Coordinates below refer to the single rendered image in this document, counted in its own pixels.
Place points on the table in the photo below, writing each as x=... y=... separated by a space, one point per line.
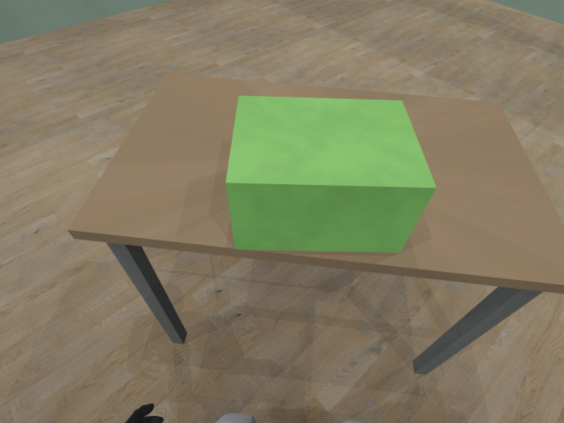
x=489 y=222

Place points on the carton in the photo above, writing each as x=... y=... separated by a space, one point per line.
x=319 y=174

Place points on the left robot hand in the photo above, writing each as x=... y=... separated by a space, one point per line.
x=138 y=416

